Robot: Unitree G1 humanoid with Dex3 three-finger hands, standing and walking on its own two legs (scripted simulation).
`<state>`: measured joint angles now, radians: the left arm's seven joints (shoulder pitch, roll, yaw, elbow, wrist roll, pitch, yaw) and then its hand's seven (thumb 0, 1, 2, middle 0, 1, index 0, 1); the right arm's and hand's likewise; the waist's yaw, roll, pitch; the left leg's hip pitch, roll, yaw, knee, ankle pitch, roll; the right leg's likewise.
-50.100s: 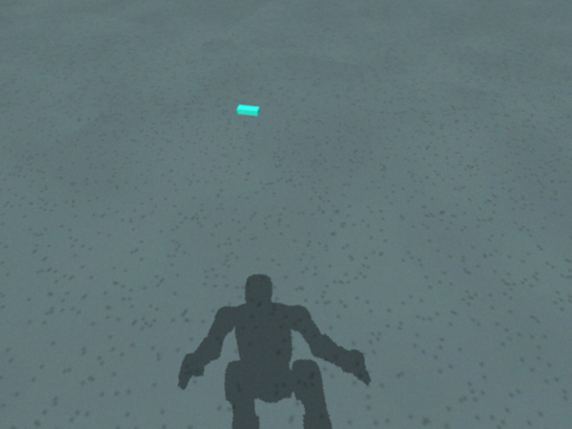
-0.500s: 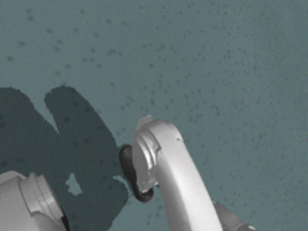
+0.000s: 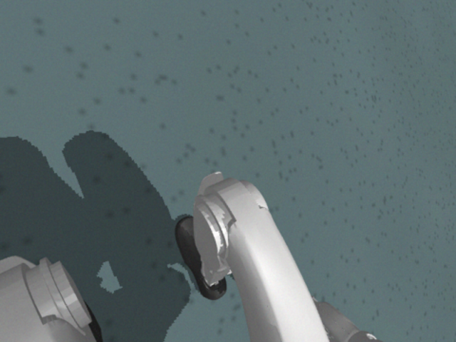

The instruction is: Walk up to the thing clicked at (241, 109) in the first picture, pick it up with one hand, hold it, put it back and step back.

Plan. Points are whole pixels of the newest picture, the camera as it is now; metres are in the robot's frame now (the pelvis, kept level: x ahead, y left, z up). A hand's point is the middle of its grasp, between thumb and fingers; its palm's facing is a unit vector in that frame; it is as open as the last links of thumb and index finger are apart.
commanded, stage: open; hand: left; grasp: from above
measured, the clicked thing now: out of the picture +0.49 +0.33 -0.29
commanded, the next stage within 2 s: withdraw in 0.50 s
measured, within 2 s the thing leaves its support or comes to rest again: neither
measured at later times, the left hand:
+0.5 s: hand out of the picture +0.48 +0.32 -0.25, palm faces -0.46 -0.15 -0.88, open 13.1 cm
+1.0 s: hand out of the picture +0.51 +0.36 -0.16, palm faces -0.34 -0.10 -0.94, open 13.8 cm
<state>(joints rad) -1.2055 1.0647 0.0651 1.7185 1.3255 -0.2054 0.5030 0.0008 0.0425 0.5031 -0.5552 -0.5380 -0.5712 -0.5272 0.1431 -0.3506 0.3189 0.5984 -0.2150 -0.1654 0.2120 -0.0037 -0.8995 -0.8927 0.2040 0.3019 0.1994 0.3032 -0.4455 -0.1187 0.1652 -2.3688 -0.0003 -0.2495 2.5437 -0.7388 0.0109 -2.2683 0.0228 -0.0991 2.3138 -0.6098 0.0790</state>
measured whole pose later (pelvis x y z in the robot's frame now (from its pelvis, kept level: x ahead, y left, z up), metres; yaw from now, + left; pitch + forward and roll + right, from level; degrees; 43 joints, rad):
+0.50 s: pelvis +0.00 +0.00 +0.00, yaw +0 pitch +30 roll -16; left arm -1.20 1.08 0.07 1.70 1.33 -0.22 0.49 0.00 -0.32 0.83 -0.23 -0.87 -0.24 -0.87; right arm 0.15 -0.35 0.33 0.59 -0.22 -0.15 0.19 0.00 -0.90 -0.89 0.20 0.30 0.20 0.30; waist -0.44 -0.13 0.17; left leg -2.37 0.00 -0.25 2.54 -0.73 0.01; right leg -2.27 0.02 -0.10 2.31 -0.60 0.07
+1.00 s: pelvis +0.01 +0.00 +0.01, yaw +2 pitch +35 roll -15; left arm -1.14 0.96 0.09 1.40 1.27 -0.09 0.32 0.00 -0.47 0.97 -0.12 -0.97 -0.13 -0.98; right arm 0.21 -0.33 0.22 0.60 -0.17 -0.07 0.22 0.00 -0.91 -0.90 0.20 0.30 0.20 0.30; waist -0.37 -0.03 0.03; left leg -2.39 -0.01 -0.21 2.49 -0.73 0.01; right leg -2.29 -0.01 -0.08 2.30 -0.63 0.06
